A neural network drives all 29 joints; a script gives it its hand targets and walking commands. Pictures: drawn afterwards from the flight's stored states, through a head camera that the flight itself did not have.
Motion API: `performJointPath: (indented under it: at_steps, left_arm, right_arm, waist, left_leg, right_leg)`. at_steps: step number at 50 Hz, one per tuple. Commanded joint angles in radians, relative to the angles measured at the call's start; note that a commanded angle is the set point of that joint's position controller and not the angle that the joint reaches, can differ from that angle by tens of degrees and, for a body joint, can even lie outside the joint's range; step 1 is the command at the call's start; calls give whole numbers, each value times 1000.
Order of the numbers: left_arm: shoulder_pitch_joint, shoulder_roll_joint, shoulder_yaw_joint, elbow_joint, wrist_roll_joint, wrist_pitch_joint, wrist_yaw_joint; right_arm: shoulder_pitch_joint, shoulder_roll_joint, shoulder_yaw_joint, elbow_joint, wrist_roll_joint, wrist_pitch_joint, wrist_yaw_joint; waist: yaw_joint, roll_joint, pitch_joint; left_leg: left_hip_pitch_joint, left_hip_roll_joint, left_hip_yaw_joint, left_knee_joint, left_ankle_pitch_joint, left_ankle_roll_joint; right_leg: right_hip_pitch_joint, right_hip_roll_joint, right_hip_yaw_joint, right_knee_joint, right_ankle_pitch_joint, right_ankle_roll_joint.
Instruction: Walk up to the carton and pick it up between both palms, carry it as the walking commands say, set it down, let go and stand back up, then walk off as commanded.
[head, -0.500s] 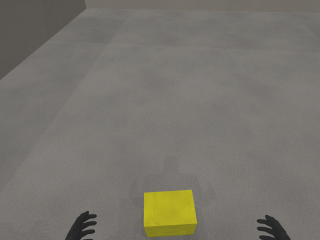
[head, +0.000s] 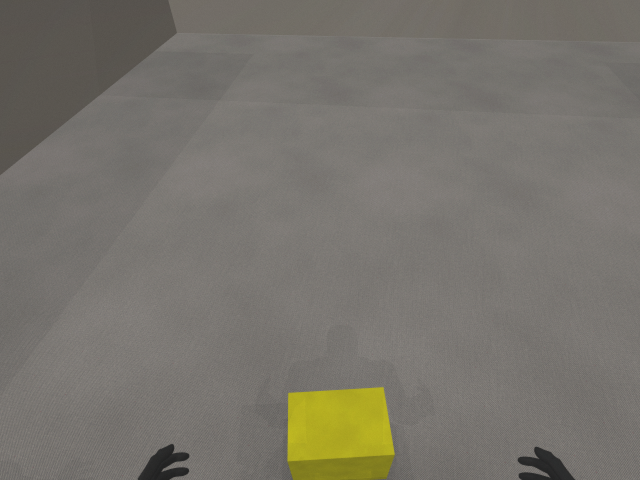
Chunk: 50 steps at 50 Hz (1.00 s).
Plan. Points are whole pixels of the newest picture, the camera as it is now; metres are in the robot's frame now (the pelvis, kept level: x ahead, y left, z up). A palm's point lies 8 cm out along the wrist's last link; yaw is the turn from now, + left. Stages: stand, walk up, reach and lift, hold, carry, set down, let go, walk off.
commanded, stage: stand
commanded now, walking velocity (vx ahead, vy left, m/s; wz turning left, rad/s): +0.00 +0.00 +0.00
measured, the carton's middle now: (338, 436) +0.40 +0.01 -0.66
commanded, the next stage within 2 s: walk off in 0.94 s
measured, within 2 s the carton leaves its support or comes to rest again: neither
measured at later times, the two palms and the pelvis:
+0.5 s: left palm out of the picture +0.09 +0.26 -0.09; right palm out of the picture +0.10 -0.28 -0.10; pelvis -0.01 -0.01 +0.00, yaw +0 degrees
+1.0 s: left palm out of the picture +0.06 +0.26 -0.10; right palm out of the picture +0.06 -0.28 -0.11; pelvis -0.02 +0.00 +0.01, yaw +0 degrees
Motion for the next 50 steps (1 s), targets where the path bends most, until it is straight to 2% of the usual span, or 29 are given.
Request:
performJointPath:
  at_steps: [1,2,3,4,6,10,14,15,18,20,22,23,25,28,30,31,34,35,37,39,41,42,43,46,47,48,50]
  left_arm:
    - [-97,227,49,-25,76,-29,20]
    - [-74,234,51,-13,75,-30,20]
    - [-84,238,51,1,78,-29,22]
    - [-78,229,50,-3,73,-30,21]
    - [-58,237,49,12,74,-30,22]
    - [-74,244,49,37,74,-33,20]
    - [-94,230,40,43,70,-33,22]
    - [-90,247,46,54,73,-33,27]
    - [-91,234,41,60,68,-37,24]
    - [-92,242,44,68,67,-33,25]
    - [-107,249,43,70,67,-34,23]
    - [-91,242,41,79,67,-34,23]
    - [-110,246,38,87,71,-38,23]
    - [-98,248,38,94,66,-36,23]
    - [-91,256,40,109,67,-41,24]
    - [-95,258,40,112,68,-41,24]
    - [-95,254,40,119,65,-36,23]
    - [-104,258,38,127,66,-39,22]
    - [-90,258,37,132,65,-40,20]
    - [-91,256,38,142,66,-40,19]
    - [-87,252,39,148,60,-41,17]
    - [-101,253,40,151,67,-42,17]
    - [-98,256,35,153,66,-43,14]
    - [-116,254,36,157,64,-41,17]
    - [-111,264,36,166,65,-40,19]
    - [-96,255,34,166,61,-42,18]
    - [-91,249,31,171,59,-42,17]
  right_arm:
    - [-76,-219,-19,-67,-40,-36,-18]
    - [-72,-211,-18,-63,-38,-35,-16]
    - [-65,-214,-18,-61,-37,-35,-12]
    - [-63,-227,-21,-54,-38,-34,-15]
    - [-51,-226,-19,-38,-40,-37,-14]
    - [-62,-235,-20,-19,-36,-39,-15]
    - [-55,-233,-19,2,-30,-39,-12]
    - [-61,-218,-14,8,-32,-37,-13]
    - [-71,-225,-12,19,-32,-37,-16]
    - [-79,-236,-13,27,-35,-40,-12]
    - [-88,-228,-11,30,-34,-40,-12]
    - [-65,-246,-16,42,-35,-37,-15]
    - [-90,-233,-11,44,-32,-39,-11]
    - [-80,-231,-10,56,-28,-40,-9]
    - [-78,-230,-10,72,-34,-39,-9]
    - [-69,-226,-7,71,-29,-39,-5]
    - [-66,-233,-9,87,-28,-41,-7]
    - [-68,-236,-6,98,-31,-43,-9]
    - [-66,-241,-12,104,-28,-42,-10]
    - [-67,-231,-6,109,-29,-47,-5]
    - [-99,-240,-8,115,-32,-44,-9]
    - [-95,-239,-8,114,-27,-47,-9]
    - [-69,-246,-7,128,-32,-45,-9]
    - [-83,-241,-7,126,-31,-48,-7]
    - [-75,-251,-7,133,-28,-46,-7]
    - [-75,-242,-5,133,-27,-46,-11]
    - [-69,-267,-10,142,-27,-47,-9]
  waist:
    - [-11,-3,-89]
    - [-7,-8,-94]
    - [-18,-38,-94]
    - [-9,-15,-96]
    - [-11,-1,-107]
    - [-9,-29,-113]
    - [-22,-9,-101]
    - [-17,-7,-96]
    - [-11,-29,-90]
    - [-10,5,-90]
    - [-12,-23,-89]
    - [-11,-9,-93]
    - [-16,-41,-78]
    - [-15,-13,-90]
    - [-11,-11,-74]
    - [-20,-33,-64]
    - [-15,-24,-56]
    - [-19,1,-50]
    - [-22,-37,-54]
    - [-18,-14,-55]
    - [-1,3,-70]
    - [-15,-10,-53]
    - [-11,-32,-67]
    - [-18,-16,-63]
    - [-21,6,-57]
    - [-11,-24,-69]
    - [-12,-24,-67]
  left_leg:
    - [7,110,-172,-158,224,13]
    - [29,109,-168,-159,236,14]
    - [38,109,-161,-153,243,14]
    - [21,108,-166,-154,241,16]
    - [50,115,-166,-157,264,17]
    - [60,113,-170,-159,276,19]
    - [72,120,-168,-159,287,18]
    - [64,117,-166,-159,302,19]
    - [33,118,-169,-171,277,20]
    - [34,112,-167,-180,259,19]
    - [41,120,-170,-182,249,17]
    - [39,124,-173,-195,255,20]
    - [53,120,-173,-190,247,21]
    - [63,119,-167,-191,219,21]
    - [49,124,-171,-201,199,24]
    - [37,123,-181,-208,205,23]
    - [43,121,-169,-205,193,23]
    - [27,122,-174,-209,193,21]
    - [38,131,-185,-226,154,23]
    - [32,135,-191,-238,164,25]
    - [12,140,-202,-247,132,28]
    - [11,134,-190,-240,153,23]
    - [36,125,-179,-240,159,22]
    - [40,130,-175,-236,159,21]
    - [36,126,-178,-233,189,19]
    - [48,136,-180,-234,203,27]
    - [30,138,-192,-238,214,30]
  right_leg:
    - [-1,-103,133,-121,220,-7]
    - [-23,-106,137,-117,217,-11]
    - [-20,-103,133,-126,225,-9]
    - [-6,-107,136,-120,221,-9]
    - [-16,-109,138,-117,224,-13]
    - [-6,-108,131,-125,253,-11]
    - [-16,-117,145,-130,257,-18]
    - [-10,-117,142,-129,268,-16]
    - [15,-116,145,-134,265,-12]
    - [20,-118,143,-141,240,-14]
    - [3,-117,141,-142,235,-12]
    - [15,-116,145,-141,236,-15]
    - [-11,-121,145,-157,224,-17]
    - [-14,-129,160,-174,199,-20]
    - [-11,-124,160,-181,182,-15]
    - [-10,-125,155,-174,188,-19]
    - [-24,-130,168,-196,166,-21]
    - [-15,-131,165,-188,183,-22]
    - [-21,-125,161,-192,146,-20]
    - [-19,-123,158,-184,154,-22]
    - [19,-119,151,-186,147,-15]
    - [9,-123,159,-195,172,-19]
    - [6,-128,159,-200,158,-18]
    - [-13,-129,164,-202,153,-20]
    - [-5,-124,153,-201,168,-20]
    - [0,-129,159,-205,163,-20]
    - [18,-128,155,-196,188,-19]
